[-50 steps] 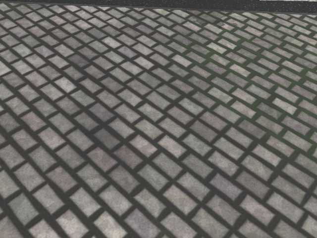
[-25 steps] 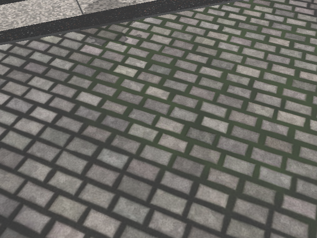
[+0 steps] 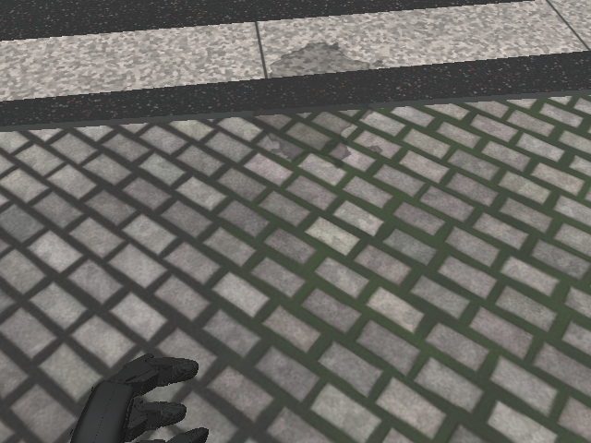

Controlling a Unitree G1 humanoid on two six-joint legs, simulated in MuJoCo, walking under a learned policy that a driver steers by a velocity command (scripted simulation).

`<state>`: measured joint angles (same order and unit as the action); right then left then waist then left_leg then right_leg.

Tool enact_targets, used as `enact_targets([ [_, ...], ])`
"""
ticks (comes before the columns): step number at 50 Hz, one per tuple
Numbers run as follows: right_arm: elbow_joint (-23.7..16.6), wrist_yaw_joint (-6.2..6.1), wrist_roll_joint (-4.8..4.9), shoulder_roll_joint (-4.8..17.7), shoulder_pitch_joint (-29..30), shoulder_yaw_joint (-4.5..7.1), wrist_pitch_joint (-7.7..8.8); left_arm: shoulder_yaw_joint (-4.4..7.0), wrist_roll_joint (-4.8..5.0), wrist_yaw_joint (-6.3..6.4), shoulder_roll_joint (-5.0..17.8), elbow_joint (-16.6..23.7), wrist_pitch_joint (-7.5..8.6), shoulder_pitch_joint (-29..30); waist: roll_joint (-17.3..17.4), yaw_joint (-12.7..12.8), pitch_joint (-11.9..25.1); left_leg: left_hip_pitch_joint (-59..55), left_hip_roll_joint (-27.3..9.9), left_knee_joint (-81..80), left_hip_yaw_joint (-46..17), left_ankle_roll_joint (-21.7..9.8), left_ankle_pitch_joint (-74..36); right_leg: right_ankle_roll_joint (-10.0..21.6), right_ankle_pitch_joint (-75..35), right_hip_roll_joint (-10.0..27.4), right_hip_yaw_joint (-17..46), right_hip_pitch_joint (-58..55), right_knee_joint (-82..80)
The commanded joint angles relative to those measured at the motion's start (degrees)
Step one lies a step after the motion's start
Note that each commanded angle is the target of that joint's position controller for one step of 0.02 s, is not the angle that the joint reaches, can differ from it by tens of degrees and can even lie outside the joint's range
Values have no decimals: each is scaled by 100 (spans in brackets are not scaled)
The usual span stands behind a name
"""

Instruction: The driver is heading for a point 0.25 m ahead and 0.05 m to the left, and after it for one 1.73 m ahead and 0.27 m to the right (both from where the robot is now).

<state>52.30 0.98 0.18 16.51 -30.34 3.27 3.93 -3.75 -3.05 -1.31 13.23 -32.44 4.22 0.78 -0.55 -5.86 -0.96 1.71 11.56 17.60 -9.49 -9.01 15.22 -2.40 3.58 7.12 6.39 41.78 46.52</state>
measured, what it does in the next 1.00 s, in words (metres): walks ahead, turning right: right foot, then left foot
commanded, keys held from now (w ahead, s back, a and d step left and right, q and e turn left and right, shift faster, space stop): w+q+shift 0.02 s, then q+shift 0.02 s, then e+shift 0.66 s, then shift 0.08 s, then q+shift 0.22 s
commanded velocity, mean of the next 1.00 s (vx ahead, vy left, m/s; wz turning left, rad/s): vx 0.25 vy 0.00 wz -0.27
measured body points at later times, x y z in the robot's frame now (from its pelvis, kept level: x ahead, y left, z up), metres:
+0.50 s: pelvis +0.31 -0.06 +0.00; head +0.36 -0.06 +0.45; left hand +0.26 +0.22 -0.13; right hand +0.55 -0.28 -0.08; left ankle +0.44 +0.05 -0.71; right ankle +0.33 -0.17 -0.74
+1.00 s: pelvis +0.33 -0.06 +0.00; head +0.33 -0.08 +0.45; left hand +0.56 +0.12 -0.10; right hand +0.28 -0.33 -0.14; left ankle +0.43 +0.04 -0.72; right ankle +0.28 -0.15 -0.74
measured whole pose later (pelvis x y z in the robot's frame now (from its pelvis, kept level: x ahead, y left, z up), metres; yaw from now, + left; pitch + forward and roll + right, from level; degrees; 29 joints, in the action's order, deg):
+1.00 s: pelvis +0.33 -0.06 +0.00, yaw -18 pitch -1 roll +0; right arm 45.2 0.6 -0.7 15.9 -18.4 2.3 -1.8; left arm 0.8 -1.7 0.6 14.1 -40.9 -3.8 -9.1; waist 1.7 -3.8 -1.6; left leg 23.1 -0.4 38.0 0.4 -0.2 20.4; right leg 2.0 16.2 -1.3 0.1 11.1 28.8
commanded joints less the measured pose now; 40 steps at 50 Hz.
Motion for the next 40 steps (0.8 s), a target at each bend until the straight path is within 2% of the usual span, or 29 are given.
enact_targets([
  [1, -465, 18, 62, 1065, 262, 309, 125, 170, 130, 16, 568, 431, 30, 514, 311, 34, -316, 1561, -1104, -784, -1253, -459, -2454, 9, -1100, -539, -698, -1737, -1033],
  [2, -431, -6, 38, 1084, 183, 338, 83, 185, 115, 42, 605, 453, 55, 554, 323, -26, -318, 1153, -1085, -438, -1239, -339, -3052, 48, -1007, -655, -689, -1718, -1357],
  [4, -211, -103, 27, 999, -178, 316, 67, 246, -13, 120, 680, 289, 159, 203, 275, -64, 24, 157, -1075, 377, -1004, -5, -4856, 238, -1072, -1018, -918, -2074, -2000],
  [5, -135, -142, -14, 1063, -226, 317, 91, 325, -32, 181, 811, 122, 234, -320, 424, 163, 351, -193, -1140, 1109, -962, 183, -5466, 353, -1171, -1139, -921, -2549, -2178],
  [6, -148, -162, -6, 1142, 2, 329, 121, 402, -34, 225, 931, -182, 317, -1221, 496, 678, 704, -230, -1087, 2099, -775, 362, -5396, 483, -1772, -945, -858, -3323, -2513],
  [7, -287, -174, 8, 932, 303, 285, 160, 496, -81, 264, 1218, -492, 391, -2212, 505, 1133, 1150, 461, -894, 3346, -600, 491, -4141, 657, -2428, -263, -395, -4471, -2145],
  [8, -372, -210, 153, 61, -457, 107, 154, 604, -178, 226, 1598, -682, 379, -2859, -1213, 823, 2208, 2111, -154, 5829, 5, 783, 1482, 1654, -6776, 1844, 1536, -6571, -843],
  [9, -299, -270, 237, 475, -754, 97, 118, 772, 70, 91, 1644, -901, 293, -3280, -1418, 1080, 3254, 3211, 24, 7092, -127, 831, 1928, 2378, -6871, 2186, 3127, -7511, -1052],
  [10, -328, -266, 62, 656, -39, 93, 97, 755, 202, 82, 1262, -806, 241, -2838, -679, 1101, 2796, 3458, -378, 6829, -177, 841, 1289, 2160, -5688, 1631, 2467, -6874, -1505],
  [11, -552, -210, -70, 654, 814, 49, 107, 661, 242, 89, 866, -856, 223, -2319, -477, 1063, 1832, 3725, -629, 6299, 134, 859, 1073, 1870, -4836, 1091, 1773, -6084, -1826],
  [12, -726, -151, -199, 599, 1382, 12, 80, 611, 256, 108, 698, -983, 203, -2243, -264, 1029, 1199, 3919, -798, 5917, 332, 873, 1100, 1738, -4599, 766, 1455, -5453, -2081],
  [13, -879, -94, -332, 486, 1617, -16, -13, 606, 314, 154, 684, -1133, 177, -2359, -210, 901, 840, 3719, -919, 5518, 462, 909, 987, 1648, -4699, 536, 1369, -4830, -2274],
  [14, -974, -65, -363, 362, 1641, -57, -107, 625, 322, 171, 712, -1241, 140, -2388, -196, 714, 716, 3463, -956, 5246, 541, 961, 903, 1636, -4826, 425, 1361, -4365, -2386],
  [16, -1096, -55, -344, 203, 1600, -146, -203, 745, 272, 155, 1011, -1278, 99, -2298, -202, 459, 759, 3094, -1005, 4620, 589, 1060, 874, 1678, -4998, 318, 1319, -3715, -2480],
  [18, -1239, -86, -241, 151, 1744, -230, -258, 814, 179, 147, 1151, -1238, 17, -2159, -386, 331, 791, 2631, -927, 3777, 714, 1112, 545, 1609, -4945, 108, 1161, -3031, -2542],
  [20, -1324, -130, -157, 196, 2008, -280, -324, 861, 188, 140, 1160, -1178, -100, -2094, -596, 317, 838, 1996, -815, 3167, 765, 1072, -164, 1344, -4210, -164, 1069, -2475, -2565],
  [23, -1438, -224, -122, 379, 2392, -281, -389, 939, 224, 125, 1193, -1097, -270, -2166, -699, 423, 723, 1568, -737, 2591, 649, 1053, -555, 1095, -2996, -378, 1362, -2195, -2412],
  [26, -1459, -302, -116, 446, 2300, -274, -282, 1035, 230, 158, 1267, -968, -411, -2038, -720, 357, 457, 1080, -758, 1374, 400, 993, -716, 850, -1524, -551, 1969, -2159, -2055],
  [27, -1431, -328, -137, 465, 2163, -268, -194, 1041, 268, 172, 1194, -933, -446, -2036, -628, 333, 302, 750, -940, 697, 344, 937, -1105, 682, -806, -719, 2044, -1989, -1797],
  [28, -1457, -377, -187, 721, 2029, -211, -126, 989, 338, 165, 914, -888, -449, -2318, -21, 458, 448, 234, -1945, 371, -307, 718, -1450, 462, 791, -939, 1713, -1692, -1057],
  [29, -1637, -417, -173, 1113, 2247, -142, -184, 903, 375, 189, 506, -834, -485, -2976, 1173, 887, 753, -226, -3468, 324, -1598, 277, -2716, 297, 3343, -1599, 558, -1176, 329],
  [30, -1600, -400, -94, 938, 2060, -100, -291, 1017, 248, 224, 1024, -866, -568, -3173, 1312, 792, 1155, 186, -3830, 120, -2069, -347, -2686, 250, 3557, -1567, -62, -1249, 1308],
  [31, -1668, -400, -53, 579, 2269, -172, -337, 1061, 141, 218, 1159, -918, -642, -2924, 928, 895, 759, 455, -3501, -24, -1729, -368, -2025, 188, 3111, -1214, -187, -1107, 1781],
  [32, -1726, -397, -60, 323, 2545, -220, -350, 1075, 113, 178, 1111, -955, -710, -2665, 708, 905, 343, 873, -3051, -171, -1056, -254, -1524, 103, 2676, -1071, -191, -1101, 1959],
  [33, -1793, -402, -137, 289, 2763, -226, -371, 1082, 121, 138, 1050, -957, -782, -2566, 740, 976, 244, 1039, -2757, -235, -567, -161, -1375, 13, 2399, -1000, -264, -1148, 2160],
  [34, -1796, -430, -179, 338, 2765, -203, -372, 1081, 134, 92, 1033, -923, -839, -2505, 902, 969, 201, 1148, -2651, -211, -184, -215, -1831, -58, 2254, -959, -401, -1165, 2408],
  [35, -1770, -426, -196, 345, 2681, -186, -369, 1066, 173, 59, 999, -874, -871, -2409, 880, 950, 236, 1171, -2579, -161, 116, -247, -2178, -95, 2141, -937, -486, -1195, 2538],
  [37, -1647, -394, -214, 375, 2312, -139, -334, 1014, 238, 12, 884, -721, -890, -2109, 870, 815, 390, 991, -2567, -43, 311, -331, -2537, -97, 2083, -961, -479, -1258, 2271],
  [40, -1459, -345, -218, 490, 1918, -59, -306, 897, 233, -25, 712, -580, -925, -1775, 963, 643, 521, 842, -2663, 76, 301, -424, -2446, -14, 2272, -992, -428, -1529, 1347],
])
Next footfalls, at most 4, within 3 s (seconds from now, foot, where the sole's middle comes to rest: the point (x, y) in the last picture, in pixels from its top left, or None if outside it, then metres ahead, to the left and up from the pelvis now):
0.14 right None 0.36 -0.16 -0.78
0.56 left None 0.48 0.02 -0.78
0.94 right None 0.32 -0.16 -0.78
1.36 left None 0.32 0.06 -0.78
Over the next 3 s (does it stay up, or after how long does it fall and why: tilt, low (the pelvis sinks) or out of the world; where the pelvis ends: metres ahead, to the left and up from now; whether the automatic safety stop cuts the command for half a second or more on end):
stays up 0.40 -0.04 0.00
